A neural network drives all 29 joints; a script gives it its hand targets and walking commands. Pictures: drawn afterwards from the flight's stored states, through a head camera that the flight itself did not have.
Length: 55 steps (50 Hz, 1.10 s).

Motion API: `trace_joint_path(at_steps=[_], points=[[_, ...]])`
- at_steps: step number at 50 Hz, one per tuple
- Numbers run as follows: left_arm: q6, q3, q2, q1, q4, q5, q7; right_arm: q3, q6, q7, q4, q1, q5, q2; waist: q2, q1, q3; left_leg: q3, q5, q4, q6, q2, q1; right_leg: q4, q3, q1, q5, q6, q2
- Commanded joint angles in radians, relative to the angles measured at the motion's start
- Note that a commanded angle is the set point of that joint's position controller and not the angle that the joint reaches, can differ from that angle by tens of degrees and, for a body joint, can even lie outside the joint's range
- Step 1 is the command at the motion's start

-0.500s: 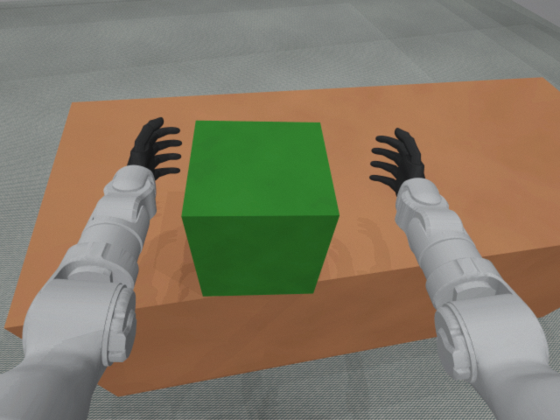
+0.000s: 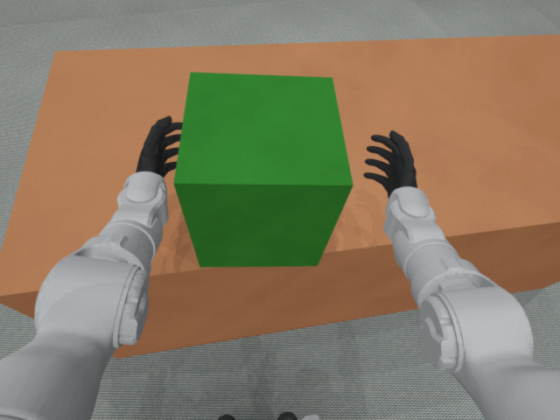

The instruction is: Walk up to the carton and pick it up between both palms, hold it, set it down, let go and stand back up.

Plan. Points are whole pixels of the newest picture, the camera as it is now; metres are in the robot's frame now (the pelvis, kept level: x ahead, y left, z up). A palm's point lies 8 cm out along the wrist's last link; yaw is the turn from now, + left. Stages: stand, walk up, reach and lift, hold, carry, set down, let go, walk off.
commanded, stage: reach and lift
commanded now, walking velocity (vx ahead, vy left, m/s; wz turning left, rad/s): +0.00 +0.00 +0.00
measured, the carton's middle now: (260, 179) +0.48 +0.00 +0.01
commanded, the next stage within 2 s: none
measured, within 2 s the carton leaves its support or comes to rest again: neither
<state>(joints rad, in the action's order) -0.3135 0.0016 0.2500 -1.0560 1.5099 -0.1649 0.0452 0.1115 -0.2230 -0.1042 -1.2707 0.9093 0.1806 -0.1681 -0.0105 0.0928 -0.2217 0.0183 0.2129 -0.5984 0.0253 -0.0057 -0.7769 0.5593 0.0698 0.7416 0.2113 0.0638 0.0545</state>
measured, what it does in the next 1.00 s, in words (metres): stands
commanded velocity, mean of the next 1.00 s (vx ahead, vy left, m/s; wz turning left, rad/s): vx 0.00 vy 0.00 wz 0.00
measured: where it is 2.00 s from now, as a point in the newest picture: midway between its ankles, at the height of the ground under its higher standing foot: outside the picture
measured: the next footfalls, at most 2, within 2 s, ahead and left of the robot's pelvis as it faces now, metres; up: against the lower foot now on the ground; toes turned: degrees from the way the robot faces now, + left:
none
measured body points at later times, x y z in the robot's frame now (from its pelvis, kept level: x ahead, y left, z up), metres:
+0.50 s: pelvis +0.00 +0.00 +0.01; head +0.11 +0.02 +0.44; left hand +0.48 +0.14 +0.05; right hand +0.44 -0.16 +0.05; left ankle +0.02 +0.10 -0.72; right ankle +0.01 -0.08 -0.72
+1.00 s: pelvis +0.02 +0.01 +0.02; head +0.10 +0.02 +0.46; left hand +0.45 +0.13 +0.05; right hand +0.41 -0.17 +0.04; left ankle +0.02 +0.10 -0.72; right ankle +0.01 -0.08 -0.72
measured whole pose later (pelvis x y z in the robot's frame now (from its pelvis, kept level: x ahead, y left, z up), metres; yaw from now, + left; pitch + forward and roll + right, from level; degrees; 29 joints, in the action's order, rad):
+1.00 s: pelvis +0.02 +0.01 +0.02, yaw -1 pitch +13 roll -1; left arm -0.29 -0.55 -0.02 -0.84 1.17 0.40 0.07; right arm 0.72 -0.34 -0.04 -0.99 0.72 -0.52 0.11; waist -0.01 0.04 -0.06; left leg 0.05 0.17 -0.41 0.05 -0.01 -0.47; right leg 0.35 0.04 0.44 0.15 0.04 0.05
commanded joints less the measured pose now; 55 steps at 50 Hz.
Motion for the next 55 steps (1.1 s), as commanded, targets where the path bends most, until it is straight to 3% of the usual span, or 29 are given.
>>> trace_joint_path(at_steps=[1,4,9,16,19,22,23,24,25,27,31,41,44,50,55], points=[[-0.071,-0.011,0.115,-0.487,-0.214,0.003,0.011,-0.003,-0.088,0.001,0.192,0.459,0.008,-0.173,0.101,-0.003,-0.798,-0.048,-0.373,-0.051,-0.09,0.02,0.445,0.008,-0.042,-0.256,-0.447,-0.079,-0.058],[-0.085,-0.021,0.114,-0.477,-0.235,0.008,0.013,-0.02,-0.094,0.004,0.23,0.451,0.017,-0.149,0.1,-0.016,-0.858,-0.045,-0.387,-0.06,-0.081,0.015,0.415,0.026,-0.052,-0.289,-0.496,-0.086,-0.063],[-0.08,-0.051,0.067,-0.449,-0.261,0.047,0.012,-0.007,-0.093,-0.001,0.201,0.417,0.0,-0.123,0.097,-0.003,-0.854,-0.051,-0.389,-0.057,-0.084,0.013,0.428,0.021,-0.053,-0.291,-0.486,-0.083,-0.062],[-0.095,-0.147,-0.013,-0.435,-0.253,0.148,-0.006,0.087,-0.101,-0.018,0.23,0.427,-0.142,0.0,0.033,0.012,-0.754,-0.04,-0.314,-0.004,-0.056,0.006,0.344,0.005,-0.064,-0.395,-0.497,-0.089,-0.075],[-0.088,-0.22,-0.1,-0.426,-0.261,0.242,-0.02,0.179,-0.11,-0.017,0.267,0.426,-0.26,0.116,0.032,0.012,-0.715,-0.029,-0.304,0.022,-0.049,0.006,0.337,-0.021,-0.068,-0.445,-0.503,-0.082,-0.084],[-0.082,-0.304,-0.237,-0.415,-0.277,0.404,-0.049,0.277,-0.132,0.018,0.289,0.4,-0.453,0.299,0.05,-0.001,-0.693,-0.006,-0.325,0.068,-0.047,0.001,0.375,-0.048,-0.052,-0.522,-0.565,-0.081,-0.084],[-0.087,-0.295,-0.372,-0.438,-0.304,0.453,-0.067,0.293,-0.141,0.044,0.299,0.413,-0.528,0.446,0.063,0.004,-0.694,-0.008,-0.337,0.081,-0.046,0.005,0.409,-0.056,-0.045,-0.524,-0.573,-0.078,-0.081],[-0.083,-0.293,-0.505,-0.419,-0.262,0.497,-0.09,0.298,-0.144,0.08,0.28,0.408,-0.605,0.585,0.073,-0.003,-0.669,-0.008,-0.339,0.094,-0.05,0.012,0.441,-0.075,-0.033,-0.516,-0.555,-0.069,-0.078],[-0.081,-0.292,-0.594,-0.389,-0.229,0.536,-0.105,0.3,-0.15,0.112,0.258,0.385,-0.658,0.663,0.106,-0.012,-0.662,-0.001,-0.338,0.104,-0.056,0.019,0.48,-0.092,-0.022,-0.517,-0.53,-0.057,-0.076],[-0.078,-0.287,-0.675,-0.33,-0.212,0.567,-0.11,0.297,-0.161,0.15,0.251,0.349,-0.709,0.719,0.119,-0.018,-0.665,0.002,-0.407,0.101,-0.07,0.036,0.549,-0.109,-0.015,-0.53,-0.553,-0.043,-0.068],[-0.057,-0.33,-0.672,-0.283,-0.225,0.616,-0.096,0.298,-0.161,0.174,0.229,0.319,-0.722,0.702,0.107,-0.034,-0.581,0.011,-0.4,0.138,-0.076,0.046,0.565,-0.139,-0.01,-0.564,-0.534,-0.044,-0.064],[-0.02,-0.365,-0.674,-0.28,-0.321,0.617,-0.077,0.33,-0.173,0.182,0.266,0.336,-0.765,0.71,0.022,-0.052,-0.488,0.033,-0.376,0.179,-0.06,0.051,0.562,-0.155,0.004,-0.624,-0.524,-0.064,-0.063],[-0.011,-0.364,-0.679,-0.268,-0.35,0.621,-0.075,0.325,-0.174,0.183,0.277,0.333,-0.768,0.721,0.026,-0.062,-0.496,0.038,-0.389,0.179,-0.055,0.05,0.564,-0.148,0.005,-0.63,-0.543,-0.066,-0.064],[-0.001,-0.342,-0.7,-0.254,-0.374,0.622,-0.067,0.335,-0.182,0.182,0.267,0.314,-0.767,0.724,0.057,-0.053,-0.524,0.039,-0.427,0.166,-0.07,0.057,0.606,-0.162,0.014,-0.611,-0.529,-0.054,-0.062],[0.007,-0.331,-0.718,-0.247,-0.398,0.619,-0.062,0.335,-0.193,0.179,0.284,0.329,-0.761,0.724,0.05,-0.045,-0.545,0.03,-0.428,0.169,-0.068,0.06,0.61,-0.171,0.014,-0.618,-0.519,-0.052,-0.061]])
